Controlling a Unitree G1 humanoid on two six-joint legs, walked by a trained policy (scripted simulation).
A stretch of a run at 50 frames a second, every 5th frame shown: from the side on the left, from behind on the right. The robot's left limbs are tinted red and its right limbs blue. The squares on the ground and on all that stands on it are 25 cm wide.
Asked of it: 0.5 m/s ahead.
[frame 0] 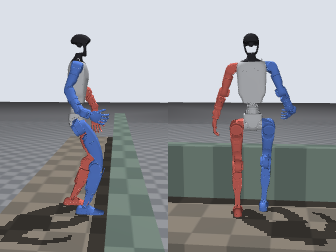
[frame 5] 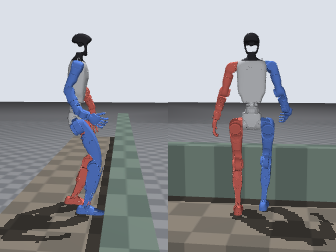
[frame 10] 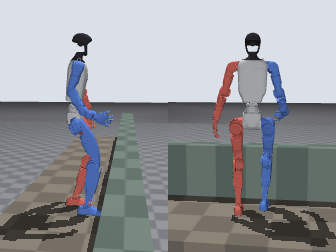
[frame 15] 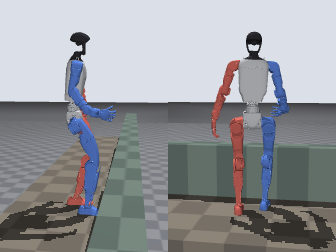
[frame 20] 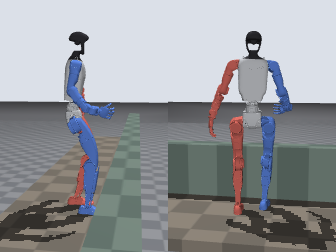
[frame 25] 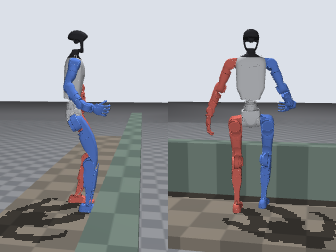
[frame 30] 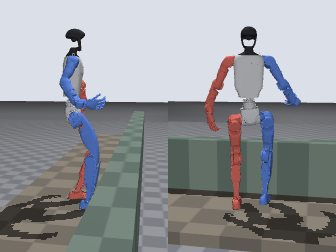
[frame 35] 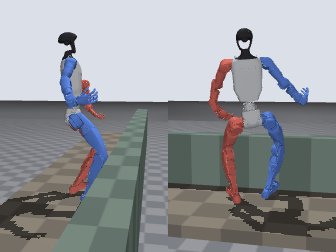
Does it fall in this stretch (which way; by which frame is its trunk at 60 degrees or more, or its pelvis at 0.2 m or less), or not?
no
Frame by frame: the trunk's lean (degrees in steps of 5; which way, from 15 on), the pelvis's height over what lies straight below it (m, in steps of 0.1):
0: 5, 0.8
5: 5, 0.8
10: 10, 0.8
15: 5, 0.8
20: 5, 0.8
25: 5, 0.8
30: 5, 0.8
35: 5, 0.7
